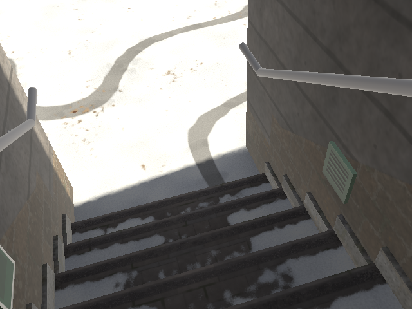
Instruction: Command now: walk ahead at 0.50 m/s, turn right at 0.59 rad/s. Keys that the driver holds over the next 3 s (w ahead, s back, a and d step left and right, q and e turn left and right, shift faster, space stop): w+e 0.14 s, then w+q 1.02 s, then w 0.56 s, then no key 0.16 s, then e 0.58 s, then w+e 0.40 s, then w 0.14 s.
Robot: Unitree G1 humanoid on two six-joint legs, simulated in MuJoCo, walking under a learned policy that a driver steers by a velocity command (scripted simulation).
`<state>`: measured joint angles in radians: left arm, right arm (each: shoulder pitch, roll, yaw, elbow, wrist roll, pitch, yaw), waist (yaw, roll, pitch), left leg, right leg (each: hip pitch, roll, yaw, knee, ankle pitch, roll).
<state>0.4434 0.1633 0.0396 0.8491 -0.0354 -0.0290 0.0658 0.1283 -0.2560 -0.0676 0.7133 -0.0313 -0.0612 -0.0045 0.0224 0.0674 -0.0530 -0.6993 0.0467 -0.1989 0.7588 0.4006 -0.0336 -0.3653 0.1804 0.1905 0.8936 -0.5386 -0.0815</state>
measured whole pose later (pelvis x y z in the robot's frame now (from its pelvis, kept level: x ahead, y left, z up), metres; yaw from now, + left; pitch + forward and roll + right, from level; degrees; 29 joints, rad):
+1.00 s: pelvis +0.45 +0.12 -0.29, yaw +16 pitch +2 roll -3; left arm 0.44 0.25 0.06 0.91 -0.01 -0.05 0.04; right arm 0.18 -0.24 -0.07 0.72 0.02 0.00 0.05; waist 0.04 0.02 0.01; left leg -0.34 -0.02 -0.02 0.47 -0.05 0.10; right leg -0.42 -0.16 -0.07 1.56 -0.76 0.07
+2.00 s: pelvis +0.90 +0.35 -0.60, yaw +24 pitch +1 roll -5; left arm 0.52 0.18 0.03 0.91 -0.02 -0.01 0.07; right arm 0.10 -0.23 -0.04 0.67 -0.01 -0.05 0.04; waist 0.12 0.10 -0.03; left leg -0.39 0.07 -0.08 0.28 0.52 0.00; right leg -0.22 0.15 0.08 1.20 -0.88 -0.03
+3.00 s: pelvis +1.10 +0.35 -0.69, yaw -6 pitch +2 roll +2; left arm 0.48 0.22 0.03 0.80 -0.03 -0.02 0.08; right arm 0.22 -0.29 -0.10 0.69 -0.04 -0.04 0.03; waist 0.01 0.08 -0.09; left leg -0.61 0.02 -0.17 0.71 0.39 -0.01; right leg -0.27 0.13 0.21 0.84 -0.59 -0.09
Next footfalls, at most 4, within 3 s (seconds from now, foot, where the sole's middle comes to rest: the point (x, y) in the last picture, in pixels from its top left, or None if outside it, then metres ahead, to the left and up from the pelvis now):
0.14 left None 0.19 0.16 -0.90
0.54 right None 0.35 -0.08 -0.90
0.96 left None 0.51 0.21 -1.08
1.46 right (201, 291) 0.82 0.15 -1.25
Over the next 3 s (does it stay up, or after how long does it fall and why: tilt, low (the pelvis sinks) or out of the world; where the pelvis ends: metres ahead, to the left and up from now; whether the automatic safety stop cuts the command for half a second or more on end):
stays up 1.10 0.35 -0.69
